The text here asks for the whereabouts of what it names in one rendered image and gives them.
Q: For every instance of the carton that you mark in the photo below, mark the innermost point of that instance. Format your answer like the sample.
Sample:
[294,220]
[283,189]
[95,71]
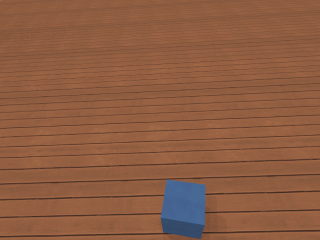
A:
[183,209]

